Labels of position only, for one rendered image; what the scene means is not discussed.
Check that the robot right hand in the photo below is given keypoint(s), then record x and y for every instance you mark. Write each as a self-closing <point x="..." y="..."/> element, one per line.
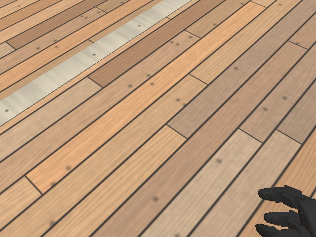
<point x="299" y="224"/>

